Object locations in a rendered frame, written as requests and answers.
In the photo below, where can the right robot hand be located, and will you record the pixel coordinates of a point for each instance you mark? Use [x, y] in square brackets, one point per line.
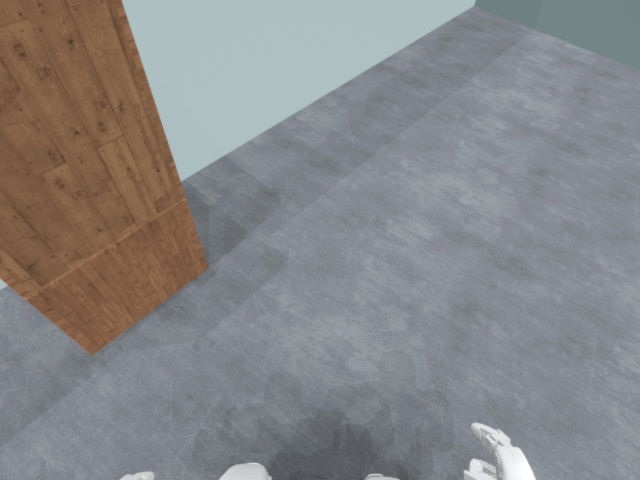
[511, 463]

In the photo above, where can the cupboard door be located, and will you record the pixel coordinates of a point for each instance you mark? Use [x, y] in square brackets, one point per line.
[81, 159]

